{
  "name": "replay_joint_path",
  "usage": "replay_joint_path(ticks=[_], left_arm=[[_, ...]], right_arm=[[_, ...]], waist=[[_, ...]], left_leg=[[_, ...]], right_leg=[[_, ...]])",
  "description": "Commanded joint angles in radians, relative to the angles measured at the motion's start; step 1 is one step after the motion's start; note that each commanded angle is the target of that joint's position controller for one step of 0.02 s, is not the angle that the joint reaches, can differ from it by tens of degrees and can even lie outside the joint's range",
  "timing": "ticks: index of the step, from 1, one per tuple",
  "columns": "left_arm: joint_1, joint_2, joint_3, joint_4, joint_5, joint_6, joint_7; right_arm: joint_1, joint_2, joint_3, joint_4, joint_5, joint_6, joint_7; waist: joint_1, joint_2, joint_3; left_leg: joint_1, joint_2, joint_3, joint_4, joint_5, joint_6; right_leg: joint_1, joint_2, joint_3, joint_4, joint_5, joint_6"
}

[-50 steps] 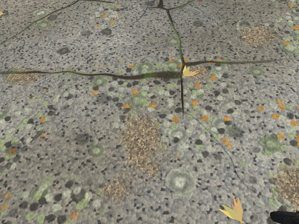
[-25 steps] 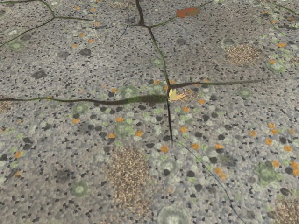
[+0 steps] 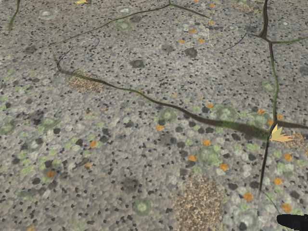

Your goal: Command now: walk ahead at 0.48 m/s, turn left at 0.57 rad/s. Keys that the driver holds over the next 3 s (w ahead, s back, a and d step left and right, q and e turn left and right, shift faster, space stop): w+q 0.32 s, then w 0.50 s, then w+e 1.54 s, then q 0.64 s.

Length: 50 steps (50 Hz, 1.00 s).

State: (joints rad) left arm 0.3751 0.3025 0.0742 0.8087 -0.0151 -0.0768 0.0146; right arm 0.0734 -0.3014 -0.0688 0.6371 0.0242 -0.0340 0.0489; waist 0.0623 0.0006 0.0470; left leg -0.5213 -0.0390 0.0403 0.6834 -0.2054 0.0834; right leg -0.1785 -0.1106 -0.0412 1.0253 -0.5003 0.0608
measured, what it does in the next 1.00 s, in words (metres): walks ahead: right foot, then left foot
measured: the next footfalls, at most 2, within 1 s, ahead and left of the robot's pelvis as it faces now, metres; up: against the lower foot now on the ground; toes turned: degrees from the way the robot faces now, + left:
right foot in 0.42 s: +0.43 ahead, -0.09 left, +0.00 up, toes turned +16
left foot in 0.90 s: +0.60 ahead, +0.23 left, +0.00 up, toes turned +17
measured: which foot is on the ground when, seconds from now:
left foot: down 0.00-0.44, up 0.46-0.88, down 0.90-1.00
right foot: up 0.00-0.40, down 0.42-0.92, up 0.94-1.00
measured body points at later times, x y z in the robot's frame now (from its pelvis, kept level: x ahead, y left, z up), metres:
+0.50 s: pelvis +0.29 -0.01 +0.01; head +0.31 -0.02 +0.46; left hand +0.41 +0.28 -0.06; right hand +0.41 -0.28 -0.11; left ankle +0.12 +0.08 -0.64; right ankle +0.39 -0.10 -0.71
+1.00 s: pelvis +0.52 +0.11 +0.02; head +0.55 +0.13 +0.47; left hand +0.48 +0.39 -0.11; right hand +0.78 -0.08 -0.05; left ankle +0.56 +0.22 -0.71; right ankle +0.45 -0.07 -0.63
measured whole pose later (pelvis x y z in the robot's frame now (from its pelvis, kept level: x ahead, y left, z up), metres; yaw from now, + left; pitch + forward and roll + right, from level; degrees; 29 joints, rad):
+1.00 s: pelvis +0.52 +0.11 +0.02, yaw +14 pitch +2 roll -1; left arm 0.38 0.31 0.05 0.83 -0.03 -0.07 0.00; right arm 0.11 -0.26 -0.04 0.66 0.00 -0.08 0.02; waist 0.04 -0.02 0.02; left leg -0.39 0.01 0.05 0.54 -0.18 0.04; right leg -0.33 -0.02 0.06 1.07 -0.44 -0.01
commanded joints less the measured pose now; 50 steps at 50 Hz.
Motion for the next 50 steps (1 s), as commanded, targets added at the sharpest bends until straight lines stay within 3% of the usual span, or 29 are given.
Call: replay_joint_path(ticks=[1,2,3,5,8,12,15,18,20,21,22,23,24,25,26,27,30,32,35,38,41,42,44,45,46,47,48,49,50], left_arm=[[-0.135,0.126,0.005,-0.175,-0.025,-0.080,-0.005],[-0.136,0.128,0.008,-0.162,0.005,-0.081,0.003],[-0.115,0.138,0.017,-0.158,0.020,-0.071,0.005],[-0.086,0.123,0.018,-0.154,0.026,-0.047,0.000],[-0.148,0.083,0.002,-0.175,0.039,-0.031,0.000],[-0.321,0.043,-0.020,-0.212,0.029,-0.042,-0.017],[-0.386,0.072,-0.013,-0.234,0.010,-0.051,-0.031],[-0.355,0.104,0.003,-0.231,0.008,-0.059,-0.039],[-0.232,0.129,0.022,-0.203,0.018,-0.066,-0.034],[-0.099,0.171,0.035,-0.195,0.035,-0.070,-0.027],[0.032,0.261,0.062,-0.153,0.046,-0.058,-0.027],[0.076,0.198,0.051,-0.128,0.013,-0.050,-0.038],[0.022,0.134,0.031,-0.138,0.005,-0.045,-0.034],[-0.038,0.113,0.020,-0.148,0.017,-0.036,-0.031],[-0.078,0.093,0.012,-0.144,0.024,-0.032,-0.031],[-0.104,0.073,0.003,-0.143,0.029,-0.034,-0.030],[-0.112,0.081,0.004,-0.125,0.016,-0.039,-0.031],[-0.101,0.116,0.014,-0.110,0.011,-0.038,-0.028],[-0.077,0.142,0.019,-0.088,0.003,-0.029,-0.025],[-0.019,0.158,0.022,-0.055,-0.007,-0.018,-0.025],[0.009,0.171,0.025,-0.030,-0.014,-0.003,-0.023],[0.015,0.175,0.027,-0.024,-0.015,0.004,-0.021],[0.001,0.172,0.022,-0.019,-0.017,0.014,-0.017],[-0.005,0.133,0.006,-0.028,-0.006,0.012,-0.016],[0.047,0.037,-0.026,-0.067,0.013,-0.001,-0.017],[0.080,0.034,-0.031,-0.063,-0.006,-0.016,-0.014],[0.018,0.130,-0.002,-0.067,-0.029,-0.020,-0.016],[-0.043,0.135,0.001,-0.084,-0.031,-0.018,-0.017],[-0.071,0.123,0.002,-0.087,-0.019,-0.011,-0.015]], right_arm=[[0.297,-0.178,-0.055,0.011,-0.004,-0.023,-0.015],[0.215,-0.145,-0.042,-0.002,-0.006,-0.025,-0.017],[0.157,-0.121,-0.033,-0.021,-0.018,-0.026,-0.019],[0.115,-0.118,-0.033,-0.034,-0.025,-0.030,-0.025],[0.139,-0.138,-0.039,-0.011,-0.015,-0.036,-0.041],[0.206,-0.152,-0.044,0.020,-0.001,-0.026,-0.056],[0.267,-0.156,-0.046,0.044,0.010,-0.018,-0.059],[0.284,-0.144,-0.044,0.055,0.002,-0.010,-0.062],[0.284,-0.109,-0.032,0.055,-0.006,-0.007,-0.057],[0.279,-0.061,-0.011,0.038,-0.018,-0.010,-0.053],[0.419,-0.003,0.008,0.032,0.006,-0.023,-0.054],[0.413,-0.057,0.005,0.038,0.016,-0.030,-0.055],[0.304,-0.131,-0.015,0.026,0.019,-0.029,-0.054],[0.219,-0.130,-0.013,0.004,0.008,-0.028,-0.055],[0.168,-0.116,-0.011,-0.013,-0.009,-0.030,-0.052],[0.167,-0.101,-0.013,-0.013,-0.015,-0.029,-0.049],[0.194,-0.050,0.000,0.001,-0.012,-0.022,-0.041],[0.138,-0.030,0.012,-0.013,-0.020,-0.026,-0.039],[0.046,-0.013,0.023,-0.024,-0.019,-0.037,-0.029],[-0.041,-0.024,0.022,-0.043,-0.008,-0.043,-0.020],[-0.089,-0.042,0.016,-0.066,-0.004,-0.048,-0.010],[-0.084,-0.053,0.011,-0.068,-0.004,-0.052,-0.009],[0.057,-0.098,-0.016,-0.032,-0.012,-0.058,-0.015],[0.212,-0.152,-0.040,0.003,-0.022,-0.058,-0.026],[0.355,-0.255,-0.064,0.015,-0.045,-0.050,-0.038],[0.391,-0.226,-0.056,0.031,-0.036,-0.042,-0.036],[0.347,-0.162,-0.035,0.035,-0.026,-0.042,-0.034],[0.286,-0.125,-0.022,0.033,-0.021,-0.043,-0.034],[0.220,-0.092,-0.012,0.034,-0.025,-0.048,-0.030]], waist=[[-0.175,0.103,-0.242],[-0.127,0.039,-0.172],[-0.079,0.051,-0.139],[-0.038,0.061,-0.111],[-0.041,0.039,-0.058],[-0.111,0.056,-0.027],[-0.132,0.072,-0.029],[-0.110,0.110,-0.048],[-0.045,0.116,-0.105],[0.018,0.058,-0.232],[-0.002,-0.217,-0.390],[0.017,-0.285,-0.375],[0.037,-0.161,-0.220],[0.023,-0.085,-0.140],[0.001,-0.055,-0.066],[-0.030,-0.073,-0.047],[-0.061,-0.107,-0.042],[-0.050,-0.085,-0.032],[-0.019,-0.073,-0.025],[0.015,-0.076,-0.012],[0.015,-0.082,0.006],[0.004,-0.084,0.005],[-0.088,-0.073,-0.068],[-0.161,-0.046,-0.179],[-0.184,0.155,-0.349],[-0.182,0.287,-0.426],[-0.185,0.179,-0.283],[-0.161,0.144,-0.185],[-0.129,0.107,-0.118]], left_leg=[[0.761,0.320,-0.647,-0.387,-0.141,0.249],[0.599,0.279,-0.549,-0.388,-0.046,0.220],[0.472,0.245,-0.479,-0.408,0.046,0.209],[0.348,0.224,-0.434,-0.453,0.131,0.224],[0.245,0.187,-0.343,-0.477,0.220,0.219],[0.199,0.125,-0.285,-0.453,0.146,0.155],[0.263,0.154,-0.357,-0.403,0.089,0.140],[0.371,0.194,-0.425,-0.313,0.107,0.112],[0.377,0.144,-0.398,-0.179,0.253,0.073],[0.292,0.091,-0.339,0.056,0.199,0.036],[-0.050,-0.055,-0.203,0.427,-0.095,-0.049],[-0.226,-0.039,-0.218,0.583,-0.362,-0.063],[-0.289,0.008,-0.233,0.641,-0.291,-0.060],[-0.277,0.047,-0.189,0.628,-0.222,-0.057],[-0.262,0.075,-0.173,0.562,-0.174,-0.055],[-0.210,0.109,-0.167,0.500,-0.136,-0.054],[-0.140,0.127,-0.121,0.376,-0.094,-0.068],[-0.140,0.138,-0.103,0.249,-0.013,-0.078],[-0.076,0.124,-0.077,0.047,0.146,-0.084],[-0.028,0.099,-0.058,-0.066,0.221,-0.088],[-0.020,0.088,-0.058,-0.135,0.170,-0.059],[0.015,0.081,-0.057,-0.159,0.140,-0.048],[0.244,0.042,-0.023,-0.227,0.120,-0.013],[0.489,0.105,-0.078,-0.205,0.137,0.023],[0.872,0.374,-0.426,-0.198,0.088,0.134],[0.916,0.467,-0.722,-0.334,-0.090,0.208],[0.802,0.433,-0.629,-0.366,-0.184,0.170],[0.681,0.396,-0.496,-0.389,-0.172,0.138],[0.564,0.354,-0.405,-0.429,-0.113,0.121]], right_leg=[[-0.702,0.025,0.126,0.328,0.076,-0.052],[-0.631,-0.009,0.126,0.242,0.134,-0.054],[-0.545,-0.029,0.135,0.179,0.170,-0.054],[-0.472,-0.030,0.126,0.111,0.195,-0.040],[-0.464,-0.008,0.099,-0.047,0.314,-0.003],[-0.365,0.064,0.080,-0.375,0.582,0.004],[-0.323,0.092,0.105,-0.477,0.593,-0.006],[-0.280,0.092,0.111,-0.524,0.493,-0.044],[-0.086,0.098,0.076,-0.577,0.459,-0.099],[0.142,-0.029,0.191,-0.545,0.453,-0.166],[0.516,-0.241,0.606,-0.586,0.269,-0.338],[0.535,-0.302,0.851,-0.712,0.009,-0.363],[0.417,-0.265,0.742,-0.737,-0.062,-0.319],[0.295,-0.222,0.611,-0.744,0.022,-0.289],[0.177,-0.183,0.521,-0.770,0.131,-0.288],[0.103,-0.148,0.453,-0.794,0.213,-0.275],[0.020,-0.110,0.334,-0.848,0.347,-0.287],[0.009,-0.110,0.277,-0.872,0.415,-0.296],[0.000,-0.086,0.186,-0.878,0.467,-0.274],[0.030,-0.096,0.162,-0.867,0.463,-0.259],[0.105,-0.135,0.175,-0.830,0.476,-0.239],[0.117,-0.142,0.189,-0.805,0.505,-0.230],[0.097,-0.099,0.158,-0.642,0.706,-0.195],[-0.009,-0.043,0.115,-0.434,0.681,-0.159],[-0.354,0.079,0.036,-0.047,0.334,-0.085],[-0.530,0.139,0.127,0.162,-0.086,-0.069],[-0.611,0.086,0.176,0.247,-0.036,-0.074],[-0.621,0.043,0.149,0.235,0.048,-0.079],[-0.590,0.014,0.139,0.190,0.122,-0.074]])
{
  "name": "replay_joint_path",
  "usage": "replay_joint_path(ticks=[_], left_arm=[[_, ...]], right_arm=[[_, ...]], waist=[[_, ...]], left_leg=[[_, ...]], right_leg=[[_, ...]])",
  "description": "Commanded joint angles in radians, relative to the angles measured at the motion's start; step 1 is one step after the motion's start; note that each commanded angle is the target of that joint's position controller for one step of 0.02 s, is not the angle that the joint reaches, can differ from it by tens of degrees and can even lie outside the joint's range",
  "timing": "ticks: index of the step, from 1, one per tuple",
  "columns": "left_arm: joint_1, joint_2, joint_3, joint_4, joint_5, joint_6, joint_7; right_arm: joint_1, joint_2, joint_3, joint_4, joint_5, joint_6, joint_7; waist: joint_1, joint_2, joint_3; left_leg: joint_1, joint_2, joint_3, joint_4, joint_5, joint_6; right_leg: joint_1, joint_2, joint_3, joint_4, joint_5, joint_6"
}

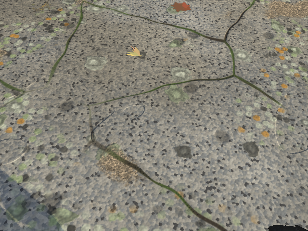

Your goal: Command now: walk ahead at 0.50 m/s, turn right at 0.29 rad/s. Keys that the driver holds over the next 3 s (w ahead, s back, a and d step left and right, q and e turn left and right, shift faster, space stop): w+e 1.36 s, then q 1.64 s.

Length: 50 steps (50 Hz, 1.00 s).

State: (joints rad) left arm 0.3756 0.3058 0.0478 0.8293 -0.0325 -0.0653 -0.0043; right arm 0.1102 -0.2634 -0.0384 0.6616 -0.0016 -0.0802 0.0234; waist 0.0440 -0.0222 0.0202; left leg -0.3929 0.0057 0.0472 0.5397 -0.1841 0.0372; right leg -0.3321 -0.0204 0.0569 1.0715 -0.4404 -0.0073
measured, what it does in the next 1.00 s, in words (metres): walks ahead, turning right: right foot, then left foot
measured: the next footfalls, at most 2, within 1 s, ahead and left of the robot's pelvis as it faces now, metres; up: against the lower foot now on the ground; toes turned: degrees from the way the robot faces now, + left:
right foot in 0.44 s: +0.38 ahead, -0.16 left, +0.00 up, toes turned -17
left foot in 0.90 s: +0.71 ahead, -0.08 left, +0.00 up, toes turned -35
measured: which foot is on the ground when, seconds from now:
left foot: down 0.00-0.42, up 0.44-0.88, down 0.90-1.00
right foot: up 0.00-0.42, down 0.44-0.90, up 0.92-1.00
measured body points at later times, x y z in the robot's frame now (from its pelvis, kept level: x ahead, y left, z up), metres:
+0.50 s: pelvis +0.27 -0.06 -0.02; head +0.31 -0.08 +0.43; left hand +0.53 +0.14 -0.10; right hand +0.24 -0.35 -0.14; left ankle +0.11 +0.11 -0.65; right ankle +0.34 -0.15 -0.73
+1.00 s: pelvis +0.56 -0.11 +0.00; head +0.58 -0.12 +0.44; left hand +0.77 +0.09 -0.12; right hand +0.58 -0.43 -0.08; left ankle +0.68 -0.06 -0.73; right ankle +0.38 -0.15 -0.66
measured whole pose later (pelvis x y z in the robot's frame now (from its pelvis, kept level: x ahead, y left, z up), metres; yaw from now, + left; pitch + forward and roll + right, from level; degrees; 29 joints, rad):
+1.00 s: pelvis +0.56 -0.11 +0.00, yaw -34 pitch +2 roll +1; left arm 0.35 0.30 0.07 0.71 -0.03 -0.02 0.02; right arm 0.11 -0.27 -0.05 0.70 -0.01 -0.11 0.02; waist 0.04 -0.03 0.01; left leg -0.40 -0.03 0.01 0.54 -0.17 0.02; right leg -0.32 0.06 0.15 1.11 -0.48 -0.03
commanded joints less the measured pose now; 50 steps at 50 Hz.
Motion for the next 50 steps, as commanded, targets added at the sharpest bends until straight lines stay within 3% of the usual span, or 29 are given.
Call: replay_joint_path(ticks=[1,3,6,11,16,19,20,21,22,23,24,25,26,27,28,30,32,35,37,39,42,44,45,46,47,48,49,50], left_arm=[[-0.069,0.110,0.034,-0.105,0.006,-0.009,0.005],[-0.037,0.067,0.030,-0.091,0.002,0.015,0.003],[-0.077,0.047,0.030,-0.110,0.007,0.029,0.006],[-0.223,0.016,0.015,-0.159,0.012,0.019,-0.022],[-0.363,0.011,0.007,-0.239,0.010,0.019,-0.055],[-0.321,0.052,0.029,-0.260,0.011,0.025,-0.065],[-0.235,0.084,0.046,-0.246,0.010,0.029,-0.062],[-0.085,0.132,0.076,-0.211,0.008,0.031,-0.052],[0.068,0.212,0.109,-0.178,0.008,0.043,-0.030],[0.022,0.310,0.118,-0.187,0.001,0.035,-0.024],[0.060,0.223,0.093,-0.213,0.008,0.021,-0.027],[0.025,0.175,0.078,-0.203,0.018,0.009,-0.029],[-0.035,0.153,0.071,-0.207,0.015,0.003,-0.028],[-0.101,0.123,0.061,-0.220,0.016,0.003,-0.026],[-0.138,0.103,0.053,-0.237,0.030,0.002,-0.021],[-0.155,0.108,0.054,-0.241,0.028,-0.002,-0.014],[-0.134,0.133,0.060,-0.228,0.024,-0.004,-0.001],[-0.096,0.149,0.066,-0.208,0.016,0.005,0.014],[-0.062,0.156,0.068,-0.194,0.013,0.011,0.018],[-0.029,0.159,0.070,-0.178,0.008,0.016,0.019],[-0.018,0.145,0.068,-0.169,0.006,0.023,0.024],[-0.043,0.130,0.066,-0.176,0.010,0.030,0.024],[-0.044,0.088,0.051,-0.183,0.014,0.028,0.021],[-0.021,0.025,0.027,-0.201,0.033,0.026,0.019],[0.111,-0.001,0.017,-0.232,-0.005,0.017,0.019],[0.086,0.111,0.036,-0.198,-0.013,0.020,0.024],[-0.022,0.155,0.050,-0.211,-0.004,0.026,0.023],[-0.068,0.143,0.050,-0.218,0.007,0.030,0.024]], right_arm=[[0.137,-0.102,-0.036,0.011,-0.005,-0.010,-0.002],[0.099,-0.094,-0.040,0.025,-0.011,-0.027,-0.001],[0.106,-0.115,-0.052,0.058,-0.017,-0.042,-0.010],[0.137,-0.151,-0.060,0.094,-0.009,-0.031,-0.027],[0.219,-0.190,-0.074,0.140,0.012,0.004,-0.034],[0.205,-0.231,-0.085,0.137,0.021,0.028,-0.044],[0.197,-0.243,-0.088,0.133,0.022,0.037,-0.049],[0.179,-0.242,-0.085,0.128,0.027,0.042,-0.053],[0.193,-0.206,-0.069,0.111,0.009,0.033,-0.056],[0.296,-0.052,-0.020,0.057,-0.023,0.004,-0.036],[0.182,-0.135,-0.031,0.046,0.012,-0.037,-0.019],[0.081,-0.177,-0.042,0.012,0.047,-0.057,-0.011],[0.070,-0.161,-0.036,0.009,0.037,-0.067,-0.016],[0.074,-0.163,-0.041,0.022,0.010,-0.065,-0.023],[0.099,-0.170,-0.047,0.027,0.001,-0.054,-0.023],[0.120,-0.153,-0.047,0.030,-0.010,-0.030,-0.023],[0.081,-0.125,-0.038,0.017,-0.017,-0.016,-0.026],[-0.044,-0.090,-0.022,-0.012,-0.015,-0.017,-0.022],[-0.114,-0.085,-0.017,-0.028,-0.006,-0.023,-0.013],[-0.152,-0.103,-0.022,-0.043,0.006,-0.030,-0.005],[-0.144,-0.144,-0.039,-0.047,0.011,-0.043,0.004],[-0.046,-0.164,-0.055,-0.024,0.012,-0.052,0.001],[0.055,-0.194,-0.071,-0.006,0.000,-0.058,-0.006],[0.205,-0.250,-0.084,0.005,-0.013,-0.058,-0.015],[0.264,-0.311,-0.099,0.043,-0.020,-0.043,-0.006],[0.227,-0.206,-0.077,0.020,0.002,-0.039,-0.001],[0.187,-0.155,-0.063,0.013,0.005,-0.031,-0.008],[0.143,-0.140,-0.054,0.009,-0.005,-0.025,-0.009]], waist=[[-0.078,0.147,-0.053],[-0.042,0.146,-0.030],[-0.034,0.090,0.000],[-0.081,0.063,0.044],[-0.126,0.050,0.087],[-0.071,0.102,0.016],[-0.018,0.117,-0.039],[0.069,0.102,-0.117],[0.132,0.006,-0.209],[-0.007,-0.244,-0.289],[0.077,-0.118,-0.396],[0.085,-0.074,-0.247],[0.035,0.006,-0.157],[-0.007,0.029,-0.100],[-0.042,0.002,-0.086],[-0.068,-0.002,-0.069],[-0.064,-0.002,-0.043],[-0.018,-0.032,-0.018],[0.015,-0.047,-0.017],[0.029,-0.059,-0.015],[0.010,-0.085,-0.021],[-0.048,-0.110,-0.043],[-0.098,-0.091,-0.117],[-0.146,0.043,-0.265],[-0.074,0.404,-0.347],[-0.102,0.255,-0.254],[-0.126,0.165,-0.140],[-0.109,0.096,-0.083]], left_leg=[[0.351,0.276,-0.332,-0.321,-0.065,0.155],[0.258,0.253,-0.225,-0.376,0.052,0.153],[0.254,0.252,-0.105,-0.402,0.214,0.158],[0.293,0.227,0.055,-0.421,0.272,0.128],[0.466,0.279,0.112,-0.363,0.371,0.110],[0.527,0.282,0.155,-0.190,0.814,0.079],[0.520,0.273,0.167,-0.057,0.945,0.068],[0.436,0.241,0.188,0.145,0.928,0.040],[0.194,0.197,0.186,0.445,0.619,-0.004],[-0.270,-0.020,0.083,0.794,-0.369,-0.065],[-0.376,-0.028,-0.139,0.882,-0.405,-0.048],[-0.441,0.019,-0.146,0.848,-0.306,-0.025],[-0.407,0.062,-0.142,0.756,-0.220,-0.016],[-0.345,0.090,-0.136,0.670,-0.179,-0.025],[-0.274,0.109,-0.144,0.632,-0.147,-0.034],[-0.224,0.109,-0.126,0.559,-0.121,-0.067],[-0.219,0.097,-0.105,0.454,-0.052,-0.100],[-0.174,0.056,-0.094,0.205,0.165,-0.116],[-0.115,0.020,-0.088,0.082,0.266,-0.116],[-0.095,0.005,-0.107,0.023,0.279,-0.107],[-0.070,0.001,-0.138,-0.040,0.186,-0.075],[0.056,-0.005,-0.115,-0.084,0.128,-0.035],[0.231,0.040,-0.140,-0.090,0.119,0.003],[0.493,0.222,-0.323,-0.079,0.053,0.062],[0.735,0.412,-0.816,-0.207,-0.236,0.215],[0.679,0.401,-0.831,-0.251,-0.439,0.190],[0.566,0.361,-0.659,-0.256,-0.380,0.148],[0.455,0.320,-0.534,-0.266,-0.233,0.129]], right_leg=[[-0.392,-0.103,0.047,0.103,0.119,-0.002],[-0.320,-0.115,0.046,0.084,0.185,0.010],[-0.369,-0.113,0.068,0.015,0.293,0.026],[-0.348,-0.093,-0.005,-0.276,0.515,0.012],[-0.396,-0.072,-0.074,-0.422,0.443,-0.036],[-0.258,0.011,-0.157,-0.435,0.293,-0.091],[-0.144,0.052,-0.179,-0.435,0.248,-0.116],[0.080,0.092,-0.177,-0.501,0.297,-0.153],[0.392,-0.004,0.006,-0.531,0.314,-0.208],[0.718,-0.260,0.579,-0.615,0.165,-0.400],[0.760,-0.311,0.767,-0.753,0.064,-0.419],[0.657,-0.284,0.619,-0.779,0.142,-0.364],[0.505,-0.239,0.499,-0.778,0.243,-0.330],[0.372,-0.199,0.406,-0.787,0.352,-0.307],[0.282,-0.175,0.355,-0.807,0.433,-0.302],[0.185,-0.151,0.306,-0.838,0.518,-0.307],[0.110,-0.125,0.244,-0.850,0.565,-0.301],[0.059,-0.062,0.178,-0.837,0.489,-0.245],[0.047,-0.053,0.187,-0.824,0.413,-0.219],[0.080,-0.075,0.237,-0.793,0.361,-0.210],[0.171,-0.113,0.334,-0.705,0.321,-0.190],[0.175,-0.099,0.357,-0.622,0.355,-0.163],[0.135,-0.046,0.317,-0.485,0.379,-0.129],[0.004,0.027,0.219,-0.193,0.186,-0.087],[-0.346,0.127,0.118,0.103,-0.179,-0.033],[-0.450,0.045,0.147,0.221,-0.119,-0.016],[-0.471,0.016,0.116,0.241,-0.026,-0.009],[-0.434,-0.017,0.090,0.222,0.042,-0.003]])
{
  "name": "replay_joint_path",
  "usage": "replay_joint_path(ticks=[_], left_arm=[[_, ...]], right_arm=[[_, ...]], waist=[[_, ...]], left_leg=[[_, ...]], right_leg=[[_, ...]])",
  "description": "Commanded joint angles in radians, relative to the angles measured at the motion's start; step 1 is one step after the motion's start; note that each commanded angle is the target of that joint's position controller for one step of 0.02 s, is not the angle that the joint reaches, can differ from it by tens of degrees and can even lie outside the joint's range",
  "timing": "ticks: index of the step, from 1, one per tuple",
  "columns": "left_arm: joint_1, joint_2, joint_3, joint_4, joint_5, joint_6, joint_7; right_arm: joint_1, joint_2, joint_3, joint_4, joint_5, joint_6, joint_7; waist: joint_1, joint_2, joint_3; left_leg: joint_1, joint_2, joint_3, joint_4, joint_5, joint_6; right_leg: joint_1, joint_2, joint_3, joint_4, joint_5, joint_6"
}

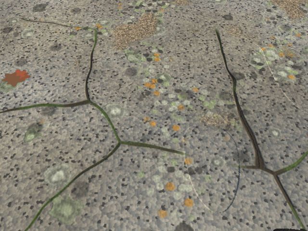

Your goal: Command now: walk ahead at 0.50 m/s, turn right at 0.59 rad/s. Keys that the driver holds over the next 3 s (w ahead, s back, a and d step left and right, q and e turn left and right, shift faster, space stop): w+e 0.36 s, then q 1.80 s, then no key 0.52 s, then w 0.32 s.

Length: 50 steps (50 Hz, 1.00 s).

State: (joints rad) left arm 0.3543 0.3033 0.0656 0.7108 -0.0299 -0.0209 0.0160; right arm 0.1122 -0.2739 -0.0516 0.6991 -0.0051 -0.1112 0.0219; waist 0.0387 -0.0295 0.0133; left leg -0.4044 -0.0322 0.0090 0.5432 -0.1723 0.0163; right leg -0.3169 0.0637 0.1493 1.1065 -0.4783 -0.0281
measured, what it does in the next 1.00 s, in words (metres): walks ahead: right foot, then left foot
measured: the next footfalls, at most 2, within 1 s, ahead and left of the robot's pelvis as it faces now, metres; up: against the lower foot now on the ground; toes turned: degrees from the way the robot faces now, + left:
right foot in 0.42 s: +0.36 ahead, -0.19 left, +0.00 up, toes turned -18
left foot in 0.96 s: +0.45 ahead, +0.03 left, +0.00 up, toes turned +1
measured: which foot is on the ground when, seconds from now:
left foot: down 0.00-0.42, up 0.44-0.94, down 0.96-1.00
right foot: up 0.00-0.40, down 0.42-0.98, up 1.00-1.00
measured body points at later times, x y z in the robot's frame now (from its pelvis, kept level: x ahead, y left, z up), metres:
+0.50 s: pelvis +0.25 -0.07 -0.01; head +0.30 -0.09 +0.44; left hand +0.53 +0.10 -0.07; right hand +0.21 -0.36 -0.14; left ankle +0.12 +0.12 -0.65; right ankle +0.32 -0.17 -0.73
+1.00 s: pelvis +0.38 -0.07 +0.00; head +0.42 -0.05 +0.45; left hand +0.54 +0.21 -0.12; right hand +0.51 -0.36 -0.09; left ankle +0.41 +0.03 -0.73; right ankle +0.32 -0.18 -0.71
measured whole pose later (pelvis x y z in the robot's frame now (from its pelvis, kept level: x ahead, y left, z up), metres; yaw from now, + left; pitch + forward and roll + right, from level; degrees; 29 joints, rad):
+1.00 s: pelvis +0.38 -0.07 +0.00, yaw -2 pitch +2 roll -2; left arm 0.10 0.29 0.08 0.78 0.01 0.01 0.03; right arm 0.16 -0.29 -0.08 0.71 0.00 0.04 0.01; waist -0.01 -0.01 0.06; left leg -0.37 0.02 0.05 0.60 -0.25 0.04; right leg -0.28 -0.08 -0.19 0.74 -0.43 0.02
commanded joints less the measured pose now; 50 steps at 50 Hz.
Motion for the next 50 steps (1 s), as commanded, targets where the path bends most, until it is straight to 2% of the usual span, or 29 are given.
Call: replay_joint_path(ticks=[1,2,3,6,8,12,15,17,18,19,20,21,22,23,24,25,26,27,28,30,32,33,37,41,45,47,48,49,50], left_arm=[[-0.079,0.132,0.035,-0.111,0.013,-0.015,0.000],[-0.072,0.113,0.034,-0.115,0.006,-0.011,-0.007],[-0.066,0.094,0.032,-0.115,0.000,-0.006,-0.011],[-0.107,0.055,0.021,-0.138,0.004,0.005,-0.014],[-0.139,0.047,0.017,-0.148,0.007,0.004,-0.018],[-0.241,0.028,0.005,-0.165,0.006,-0.010,-0.042],[-0.325,0.019,-0.001,-0.195,0.003,-0.013,-0.062],[-0.348,0.033,0.005,-0.213,0.003,-0.012,-0.072],[-0.337,0.048,0.012,-0.217,0.005,-0.010,-0.075],[-0.308,0.061,0.021,-0.215,0.016,-0.009,-0.074],[-0.202,0.091,0.040,-0.192,0.025,-0.010,-0.070],[-0.054,0.131,0.063,-0.150,0.028,-0.011,-0.056],[0.058,0.207,0.074,-0.124,0.039,-0.004,-0.032],[0.007,0.256,0.061,-0.152,0.054,-0.010,-0.031],[0.022,0.171,0.045,-0.159,0.051,-0.013,-0.037],[-0.026,0.149,0.032,-0.137,0.049,-0.021,-0.042],[-0.077,0.124,0.026,-0.115,0.036,-0.030,-0.044],[-0.128,0.099,0.020,-0.109,0.034,-0.035,-0.043],[-0.167,0.087,0.016,-0.105,0.042,-0.040,-0.043],[-0.224,0.060,0.010,-0.089,0.061,-0.058,-0.041],[-0.260,0.063,0.011,-0.069,0.068,-0.066,-0.030],[-0.262,0.072,0.014,-0.057,0.065,-0.062,-0.020],[-0.246,0.092,0.023,-0.023,0.058,-0.028,0.014],[-0.231,0.118,0.035,0.003,0.044,0.004,0.017],[-0.233,0.142,0.047,0.015,0.019,0.028,0.016],[-0.238,0.136,0.049,0.027,0.000,0.033,0.020],[-0.185,0.118,0.047,0.045,0.009,0.028,0.018],[-0.210,0.077,0.034,-0.001,0.054,0.015,0.012],[-0.286,0.060,0.023,-0.033,0.065,0.010,0.009]], right_arm=[[0.116,-0.110,-0.035,-0.019,-0.005,0.009,-0.010],[0.106,-0.102,-0.031,-0.013,-0.011,0.007,-0.014],[0.104,-0.094,-0.031,-0.005,-0.008,0.003,-0.016],[0.118,-0.124,-0.042,0.024,0.001,-0.006,-0.017],[0.125,-0.145,-0.049,0.039,-0.002,-0.003,-0.019],[0.133,-0.171,-0.052,0.061,0.003,0.011,-0.024],[0.178,-0.196,-0.057,0.087,0.015,0.025,-0.025],[0.189,-0.215,-0.064,0.098,0.027,0.037,-0.025],[0.184,-0.230,-0.068,0.098,0.031,0.043,-0.027],[0.191,-0.242,-0.070,0.103,0.038,0.050,-0.030],[0.190,-0.246,-0.069,0.107,0.043,0.057,-0.033],[0.189,-0.224,-0.056,0.111,0.042,0.057,-0.034],[0.213,-0.137,-0.022,0.083,-0.007,0.046,-0.029],[0.353,-0.072,0.013,0.088,-0.005,0.032,-0.008],[0.244,-0.196,-0.021,0.118,0.035,0.031,-0.005],[0.150,-0.192,-0.023,0.077,0.062,0.034,-0.004],[0.137,-0.162,-0.016,0.084,0.050,0.039,-0.014],[0.151,-0.158,-0.021,0.099,0.035,0.052,-0.023],[0.203,-0.150,-0.024,0.121,0.035,0.073,-0.028],[0.268,-0.120,-0.026,0.151,0.030,0.105,-0.041],[0.243,-0.115,-0.032,0.137,0.022,0.120,-0.054],[0.212,-0.113,-0.033,0.120,0.019,0.123,-0.056],[0.111,-0.094,-0.028,0.065,0.018,0.128,-0.038],[0.053,-0.100,-0.034,0.014,0.015,0.142,-0.018],[0.037,-0.098,-0.041,-0.027,0.020,0.153,0.003],[0.088,-0.102,-0.049,-0.025,0.021,0.148,0.009],[0.144,-0.165,-0.071,-0.017,0.014,0.143,-0.004],[0.198,-0.309,-0.108,-0.026,0.003,0.140,-0.029],[0.221,-0.294,-0.097,-0.039,-0.022,0.129,-0.024]], waist=[[-0.090,0.100,-0.029],[-0.069,0.131,-0.018],[-0.063,0.148,-0.014],[-0.061,0.121,0.009],[-0.067,0.103,0.012],[-0.102,0.091,0.036],[-0.129,0.084,0.065],[-0.120,0.092,0.073],[-0.101,0.103,0.058],[-0.075,0.117,0.031],[-0.005,0.114,-0.030],[0.079,0.084,-0.108],[0.090,-0.091,-0.239],[-0.005,-0.246,-0.447],[0.089,-0.040,-0.478],[0.070,-0.047,-0.307],[0.024,0.003,-0.207],[-0.013,-0.014,-0.147],[-0.053,-0.039,-0.133],[-0.094,-0.049,-0.129],[-0.100,-0.064,-0.099],[-0.094,-0.071,-0.085],[-0.050,-0.060,-0.058],[-0.025,-0.049,-0.040],[-0.027,-0.066,-0.044],[-0.066,-0.049,-0.066],[-0.078,0.038,-0.108],[-0.068,0.301,-0.156],[-0.111,0.332,-0.250]], left_leg=[[0.388,0.322,-0.405,-0.288,-0.136,0.150],[0.334,0.297,-0.330,-0.311,-0.070,0.141],[0.312,0.282,-0.277,-0.334,-0.035,0.144],[0.300,0.295,-0.172,-0.380,0.078,0.174],[0.326,0.301,-0.108,-0.390,0.151,0.180],[0.348,0.271,0.042,-0.390,0.233,0.147],[0.402,0.290,0.096,-0.382,0.254,0.131],[0.457,0.310,0.124,-0.345,0.359,0.117],[0.479,0.312,0.144,-0.295,0.511,0.107],[0.480,0.311,0.152,-0.209,0.726,0.101],[0.463,0.294,0.162,-0.061,0.868,0.086],[0.356,0.255,0.184,0.133,0.833,0.050],[0.077,0.183,0.181,0.450,0.234,0.000],[-0.188,0.034,0.038,0.778,-0.535,-0.045],[-0.175,0.060,-0.121,0.832,-0.491,-0.040],[-0.238,0.089,-0.109,0.795,-0.440,-0.035],[-0.233,0.126,-0.091,0.709,-0.372,-0.039],[-0.191,0.145,-0.088,0.657,-0.320,-0.049],[-0.097,0.152,-0.088,0.641,-0.266,-0.061],[-0.009,0.134,-0.078,0.615,-0.182,-0.090],[-0.025,0.130,-0.078,0.551,-0.121,-0.106],[-0.055,0.134,-0.076,0.510,-0.089,-0.108],[-0.095,0.152,-0.048,0.352,-0.005,-0.104],[-0.115,0.146,-0.010,0.267,-0.074,-0.082],[-0.086,0.113,0.041,0.156,-0.158,-0.039],[0.047,0.069,0.073,-0.033,-0.004,0.006],[0.192,0.074,0.004,-0.124,0.272,0.051],[0.425,0.296,-0.317,-0.084,0.796,0.188],[0.505,0.440,-0.547,-0.127,0.868,0.382]], right_leg=[[-0.432,-0.128,-0.003,0.141,0.125,0.021],[-0.386,-0.154,-0.009,0.113,0.153,0.020],[-0.368,-0.163,-0.023,0.092,0.165,0.022],[-0.408,-0.180,-0.041,0.012,0.212,0.036],[-0.435,-0.186,-0.045,-0.067,0.287,0.045],[-0.383,-0.172,-0.106,-0.292,0.475,0.034],[-0.359,-0.156,-0.155,-0.406,0.486,0.012],[-0.340,-0.138,-0.181,-0.453,0.424,-0.016],[-0.297,-0.112,-0.205,-0.469,0.374,-0.037],[-0.214,-0.071,-0.227,-0.484,0.318,-0.057],[-0.060,-0.027,-0.238,-0.534,0.331,-0.086],[0.189,-0.008,-0.219,-0.623,0.494,-0.117],[0.532,-0.218,0.033,-0.558,0.858,-0.175],[0.754,-0.516,0.490,-0.608,0.974,-0.379],[0.666,-0.483,0.399,-0.640,0.997,-0.340],[0.543,-0.440,0.210,-0.651,1.056,-0.299],[0.407,-0.382,0.120,-0.685,1.003,-0.252],[0.296,-0.351,0.056,-0.727,0.956,-0.229],[0.192,-0.332,-0.005,-0.775,0.935,-0.215],[0.090,-0.315,-0.093,-0.829,0.948,-0.222],[0.063,-0.310,-0.157,-0.858,0.917,-0.219],[0.079,-0.310,-0.179,-0.864,0.888,-0.213],[0.149,-0.323,-0.225,-0.878,0.719,-0.205],[0.220,-0.376,-0.220,-0.845,0.661,-0.213],[0.287,-0.409,-0.221,-0.734,0.745,-0.178],[0.266,-0.368,-0.273,-0.602,0.773,-0.107],[0.203,-0.291,-0.323,-0.449,0.700,-0.035],[-0.098,-0.152,-0.378,-0.147,0.297,0.066],[-0.292,-0.023,-0.217,0.071,-0.231,0.102]])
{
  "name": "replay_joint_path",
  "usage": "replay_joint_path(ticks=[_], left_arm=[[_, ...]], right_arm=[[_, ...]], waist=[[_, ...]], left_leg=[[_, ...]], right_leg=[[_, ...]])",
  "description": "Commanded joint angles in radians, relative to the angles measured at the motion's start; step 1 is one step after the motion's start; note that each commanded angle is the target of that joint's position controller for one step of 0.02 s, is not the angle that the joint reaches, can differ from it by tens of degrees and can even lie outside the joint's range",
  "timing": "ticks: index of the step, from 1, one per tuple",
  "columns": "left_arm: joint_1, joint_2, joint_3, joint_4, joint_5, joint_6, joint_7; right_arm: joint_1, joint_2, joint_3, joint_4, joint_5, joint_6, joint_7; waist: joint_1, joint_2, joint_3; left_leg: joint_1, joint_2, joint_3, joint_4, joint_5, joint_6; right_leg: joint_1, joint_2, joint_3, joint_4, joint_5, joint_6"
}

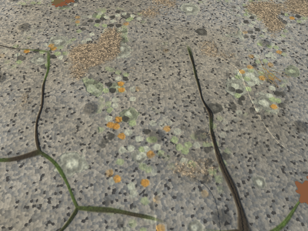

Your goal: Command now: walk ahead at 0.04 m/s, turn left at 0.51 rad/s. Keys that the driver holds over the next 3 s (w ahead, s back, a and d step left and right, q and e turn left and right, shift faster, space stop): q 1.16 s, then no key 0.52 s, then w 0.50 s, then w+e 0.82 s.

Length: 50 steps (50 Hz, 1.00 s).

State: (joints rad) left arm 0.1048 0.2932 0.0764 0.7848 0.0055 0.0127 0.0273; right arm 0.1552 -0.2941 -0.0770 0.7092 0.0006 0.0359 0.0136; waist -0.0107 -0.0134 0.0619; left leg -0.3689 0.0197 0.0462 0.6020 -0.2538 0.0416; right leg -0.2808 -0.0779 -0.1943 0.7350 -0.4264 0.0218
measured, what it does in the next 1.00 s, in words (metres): steps on the spot, turning left: right foot, then left foot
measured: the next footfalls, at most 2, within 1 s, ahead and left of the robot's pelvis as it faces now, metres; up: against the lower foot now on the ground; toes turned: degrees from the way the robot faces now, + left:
right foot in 0.42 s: +0.12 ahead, -0.13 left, +0.00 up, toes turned +20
left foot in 0.84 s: +0.00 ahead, +0.12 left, +0.00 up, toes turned +33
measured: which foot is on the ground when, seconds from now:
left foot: down 0.00-0.42, up 0.44-0.82, down 0.84-1.00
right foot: up 0.00-0.40, down 0.42-0.84, up 0.86-1.00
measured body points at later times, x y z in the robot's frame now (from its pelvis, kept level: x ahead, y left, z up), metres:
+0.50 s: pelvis +0.04 -0.03 +0.01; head +0.07 -0.04 +0.46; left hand +0.08 +0.28 -0.09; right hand +0.29 -0.26 -0.09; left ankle +0.00 +0.09 -0.68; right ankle +0.08 -0.14 -0.73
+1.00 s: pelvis +0.01 +0.01 +0.01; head +0.04 +0.06 +0.46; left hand -0.03 +0.34 -0.10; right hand +0.31 -0.14 -0.06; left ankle -0.03 +0.09 -0.73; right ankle +0.09 -0.13 -0.64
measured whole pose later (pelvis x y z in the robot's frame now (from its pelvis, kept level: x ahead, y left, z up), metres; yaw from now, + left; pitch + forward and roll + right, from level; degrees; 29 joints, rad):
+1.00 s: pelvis +0.01 +0.01 +0.01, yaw +36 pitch +2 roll -2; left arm 0.10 0.34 0.09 0.75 0.01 0.02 0.03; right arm 0.20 -0.31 -0.07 0.61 0.00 0.03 -0.01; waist 0.00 -0.04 0.07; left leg -0.29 -0.03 -0.06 0.48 -0.22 0.04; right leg -0.52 -0.02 0.02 1.10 -0.43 0.07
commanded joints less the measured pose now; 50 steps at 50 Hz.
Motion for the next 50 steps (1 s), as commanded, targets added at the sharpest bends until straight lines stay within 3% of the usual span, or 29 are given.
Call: replay_joint_path(ticks=[1,2,3,4,7,10,16,19,20,21,22,23,24,25,26,28,31,34,37,40,41,42,43,44,45,46,47,50], left_arm=[[-0.059,0.109,0.024,-0.094,0.006,-0.020,-0.010],[-0.063,0.099,0.024,-0.092,-0.014,-0.018,-0.009],[-0.056,0.096,0.026,-0.078,-0.011,-0.014,0.001],[-0.055,0.115,0.033,-0.075,-0.002,-0.010,0.011],[-0.018,0.087,0.028,-0.064,-0.007,-0.008,0.013],[-0.041,0.072,0.020,-0.066,-0.008,-0.009,0.014],[-0.041,0.094,0.024,-0.066,-0.015,-0.022,-0.006],[0.028,0.100,0.031,-0.048,-0.015,-0.042,-0.021],[0.060,0.123,0.039,-0.037,-0.010,-0.045,-0.022],[0.081,0.195,0.055,-0.042,0.008,-0.042,-0.014],[0.057,0.251,0.063,-0.040,0.038,-0.035,-0.014],[0.022,0.191,0.047,-0.070,0.040,-0.040,-0.012],[-0.026,0.137,0.032,-0.084,0.030,-0.041,-0.006],[-0.061,0.119,0.027,-0.091,0.016,-0.037,-0.001],[-0.065,0.107,0.022,-0.092,0.001,-0.035,0.005],[-0.031,0.112,0.019,-0.083,0.002,-0.025,0.017],[0.037,0.141,0.029,-0.073,0.009,-0.012,0.027],[0.024,0.181,0.043,-0.080,0.002,-0.005,0.017],[0.015,0.201,0.051,-0.081,-0.009,-0.003,0.000],[-0.006,0.202,0.052,-0.073,-0.037,-0.006,-0.008],[0.039,0.169,0.044,-0.051,-0.037,-0.010,-0.012],[0.072,0.117,0.030,-0.051,-0.005,-0.012,-0.017],[-0.011,0.077,0.011,-0.126,0.028,-0.015,-0.008],[-0.069,0.128,0.027,-0.131,0.013,-0.015,-0.001],[-0.059,0.142,0.033,-0.130,-0.007,-0.012,-0.001],[-0.032,0.145,0.038,-0.109,-0.007,-0.010,0.004],[-0.028,0.157,0.043,-0.103,0.002,-0.009,0.010],[0.005,0.131,0.038,-0.095,0.001,-0.011,0.003]], right_arm=[[0.155,-0.229,-0.056,-0.057,-0.022,-0.033,-0.005],[0.102,-0.207,-0.053,-0.061,-0.007,-0.044,-0.009],[0.053,-0.183,-0.048,-0.065,0.012,-0.045,-0.014],[0.015,-0.163,-0.041,-0.073,0.022,-0.040,-0.024],[0.003,-0.174,-0.044,-0.089,0.008,-0.027,-0.039],[0.011,-0.191,-0.051,-0.092,0.013,-0.019,-0.050],[-0.022,-0.194,-0.051,-0.110,0.010,-0.001,-0.045],[-0.061,-0.182,-0.044,-0.124,0.023,0.008,-0.048],[-0.055,-0.163,-0.039,-0.127,0.025,0.011,-0.052],[-0.014,-0.111,-0.024,-0.131,0.012,0.010,-0.051],[0.010,-0.117,-0.029,-0.162,0.018,0.001,-0.048],[0.033,-0.204,-0.053,-0.139,0.004,-0.007,-0.047],[0.044,-0.235,-0.070,-0.116,0.015,-0.003,-0.043],[0.061,-0.214,-0.070,-0.094,0.017,0.008,-0.045],[0.057,-0.192,-0.066,-0.092,0.013,0.017,-0.046],[0.025,-0.142,-0.049,-0.112,0.024,0.022,-0.039],[-0.045,-0.111,-0.033,-0.156,0.026,0.018,-0.031],[-0.051,-0.095,-0.021,-0.175,0.019,0.018,-0.018],[-0.026,-0.114,-0.028,-0.178,0.021,0.026,-0.007],[0.045,-0.114,-0.038,-0.161,0.020,0.034,0.004],[0.087,-0.136,-0.050,-0.146,0.018,0.033,-0.003],[0.129,-0.228,-0.077,-0.148,0.019,0.028,-0.018],[0.131,-0.321,-0.088,-0.178,-0.009,0.011,-0.019],[0.146,-0.259,-0.071,-0.174,-0.027,-0.016,-0.009],[0.101,-0.230,-0.058,-0.165,-0.022,-0.033,-0.011],[0.047,-0.209,-0.055,-0.165,-0.005,-0.038,-0.017],[0.004,-0.186,-0.046,-0.170,0.010,-0.035,-0.024],[-0.006,-0.177,-0.036,-0.178,0.003,-0.026,-0.039]], waist=[[-0.073,0.164,-0.301],[-0.042,0.122,-0.243],[-0.019,0.075,-0.193],[0.000,0.086,-0.175],[0.022,0.129,-0.196],[0.006,0.134,-0.199],[-0.009,0.190,-0.168],[0.033,0.193,-0.166],[0.042,0.164,-0.167],[0.015,-0.016,-0.190],[-0.025,-0.284,-0.138],[-0.012,-0.205,-0.135],[-0.028,-0.140,-0.117],[-0.040,-0.111,-0.097],[-0.025,-0.113,-0.082],[0.000,-0.126,-0.071],[0.052,-0.150,-0.104],[0.059,-0.161,-0.127],[0.050,-0.173,-0.126],[-0.001,-0.152,-0.125],[-0.011,-0.097,-0.137],[-0.005,0.121,-0.154],[-0.018,0.346,-0.152],[-0.071,0.213,-0.204],[-0.035,0.190,-0.167],[-0.006,0.145,-0.141],[0.008,0.137,-0.126],[0.027,0.141,-0.162]], left_leg=[[0.451,0.356,-0.498,-0.200,0.876,0.344],[0.407,0.294,-0.409,-0.196,0.758,0.284],[0.361,0.247,-0.361,-0.205,0.660,0.231],[0.316,0.222,-0.338,-0.220,0.602,0.205],[0.269,0.182,-0.315,-0.229,0.617,0.199],[0.257,0.172,-0.338,-0.222,0.530,0.192],[0.177,0.151,-0.456,-0.215,0.325,0.175],[0.164,0.113,-0.502,-0.156,0.307,0.132],[0.114,0.074,-0.485,-0.114,0.212,0.089],[-0.007,-0.018,-0.378,0.072,-0.040,0.031],[-0.206,-0.165,-0.206,0.263,-0.390,-0.026],[-0.221,-0.087,-0.223,0.482,-0.392,-0.062],[-0.216,-0.071,-0.216,0.560,-0.319,-0.073],[-0.220,-0.061,-0.198,0.594,-0.260,-0.092],[-0.252,-0.055,-0.191,0.623,-0.205,-0.109],[-0.257,-0.046,-0.138,0.587,-0.151,-0.131],[-0.267,-0.009,-0.101,0.433,-0.143,-0.150],[-0.150,0.020,-0.054,0.279,-0.154,-0.140],[-0.048,0.009,-0.003,0.153,-0.133,-0.113],[0.095,-0.017,0.035,-0.092,0.017,-0.049],[0.212,-0.033,0.011,-0.187,0.123,-0.013],[0.390,0.118,-0.220,-0.234,0.437,0.053],[0.409,0.366,-0.594,-0.247,0.617,0.273],[0.374,0.369,-0.574,-0.261,0.584,0.337],[0.334,0.313,-0.472,-0.261,0.529,0.287],[0.307,0.246,-0.401,-0.258,0.442,0.225],[0.288,0.218,-0.376,-0.255,0.425,0.191],[0.244,0.175,-0.341,-0.252,0.477,0.188]], right_leg=[[-0.359,0.083,0.242,0.528,-0.276,0.040],[-0.389,0.062,0.255,0.514,-0.193,0.026],[-0.405,0.048,0.256,0.453,-0.119,0.027],[-0.379,0.039,0.261,0.403,-0.057,0.032],[-0.293,0.076,0.251,0.306,0.024,0.059],[-0.249,0.087,0.265,0.157,0.061,0.075],[-0.125,0.115,0.277,-0.042,0.075,0.060],[-0.004,0.121,0.260,-0.285,0.193,0.027],[0.088,0.074,0.280,-0.376,0.296,0.004],[0.202,-0.130,0.461,-0.416,0.390,-0.069],[0.186,-0.306,0.706,-0.450,0.564,-0.248],[0.147,-0.351,0.710,-0.449,0.570,-0.318],[0.122,-0.287,0.593,-0.433,0.535,-0.281],[0.117,-0.217,0.496,-0.422,0.477,-0.232],[0.133,-0.193,0.448,-0.420,0.469,-0.217],[0.148,-0.156,0.356,-0.427,0.511,-0.220],[0.265,-0.189,0.325,-0.420,0.566,-0.244],[0.245,-0.212,0.271,-0.414,0.596,-0.245],[0.210,-0.228,0.235,-0.393,0.607,-0.234],[0.171,-0.224,0.187,-0.295,0.553,-0.171],[0.103,-0.190,0.139,-0.204,0.461,-0.111],[-0.100,-0.099,0.047,0.036,0.197,-0.017],[-0.374,0.061,0.081,0.266,-0.250,0.052],[-0.377,0.054,0.231,0.438,-0.271,0.052],[-0.383,0.036,0.256,0.473,-0.189,0.037],[-0.381,0.023,0.263,0.444,-0.101,0.032],[-0.382,0.019,0.268,0.408,-0.037,0.036],[-0.295,0.058,0.254,0.376,0.062,0.058]])
Over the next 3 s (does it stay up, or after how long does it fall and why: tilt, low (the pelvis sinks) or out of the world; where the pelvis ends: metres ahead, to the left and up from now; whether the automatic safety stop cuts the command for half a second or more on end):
stays up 0.46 0.35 -0.01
